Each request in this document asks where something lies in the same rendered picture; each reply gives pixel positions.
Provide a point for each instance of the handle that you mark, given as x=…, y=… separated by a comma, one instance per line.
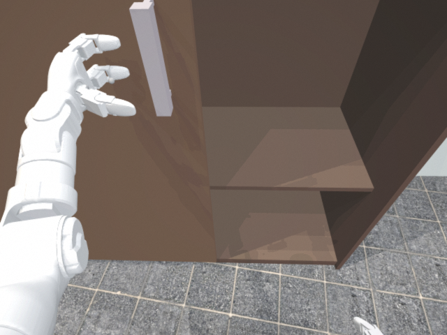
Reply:
x=147, y=34

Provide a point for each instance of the robot left upper arm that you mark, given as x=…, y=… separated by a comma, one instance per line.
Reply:
x=38, y=258

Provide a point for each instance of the left robot hand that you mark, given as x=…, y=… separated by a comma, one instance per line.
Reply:
x=67, y=73

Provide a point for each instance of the wardrobe door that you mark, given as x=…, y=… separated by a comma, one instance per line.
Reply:
x=142, y=181

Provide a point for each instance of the right robot hand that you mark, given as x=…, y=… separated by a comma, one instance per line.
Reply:
x=365, y=328

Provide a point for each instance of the left robot forearm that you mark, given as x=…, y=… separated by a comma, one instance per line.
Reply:
x=46, y=167

